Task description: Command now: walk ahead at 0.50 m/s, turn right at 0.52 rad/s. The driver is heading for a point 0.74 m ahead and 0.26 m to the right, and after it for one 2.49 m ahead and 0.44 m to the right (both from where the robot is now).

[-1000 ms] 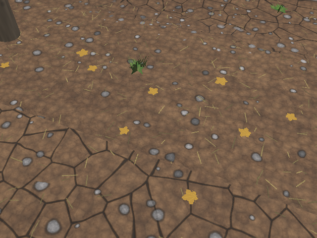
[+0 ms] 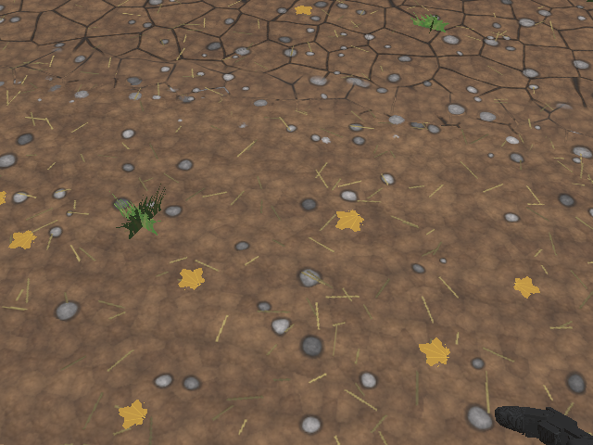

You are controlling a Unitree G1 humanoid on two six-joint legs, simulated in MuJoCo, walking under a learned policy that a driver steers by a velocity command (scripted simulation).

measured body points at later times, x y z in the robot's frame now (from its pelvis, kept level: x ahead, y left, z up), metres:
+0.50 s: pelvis +0.23 -0.08 -0.01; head +0.28 -0.10 +0.44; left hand +0.52 +0.09 -0.09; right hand +0.19 -0.37 -0.14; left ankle +0.10 +0.11 -0.65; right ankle +0.29 -0.18 -0.73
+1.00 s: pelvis +0.39 -0.11 +0.00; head +0.42 -0.11 +0.45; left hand +0.65 +0.05 -0.11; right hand +0.42 -0.42 -0.08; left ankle +0.50 -0.06 -0.73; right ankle +0.29 -0.18 -0.69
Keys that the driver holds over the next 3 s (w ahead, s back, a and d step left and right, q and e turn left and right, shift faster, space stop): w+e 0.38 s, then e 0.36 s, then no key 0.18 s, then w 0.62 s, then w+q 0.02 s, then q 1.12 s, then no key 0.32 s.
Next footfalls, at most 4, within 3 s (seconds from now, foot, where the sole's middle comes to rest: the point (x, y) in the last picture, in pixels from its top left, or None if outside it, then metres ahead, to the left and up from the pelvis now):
0.44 right None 0.33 -0.19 -0.77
0.90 left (349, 430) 0.54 -0.08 -0.76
1.28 right None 0.39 -0.28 -0.76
1.70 left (418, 332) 0.80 -0.25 -0.76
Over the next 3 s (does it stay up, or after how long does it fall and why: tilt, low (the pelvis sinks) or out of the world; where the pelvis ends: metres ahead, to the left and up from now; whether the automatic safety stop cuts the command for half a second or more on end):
stays up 0.69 -0.29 0.01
